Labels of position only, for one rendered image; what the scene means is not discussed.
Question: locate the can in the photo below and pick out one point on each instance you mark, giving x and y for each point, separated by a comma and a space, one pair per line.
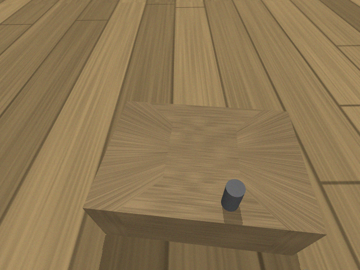
233, 194

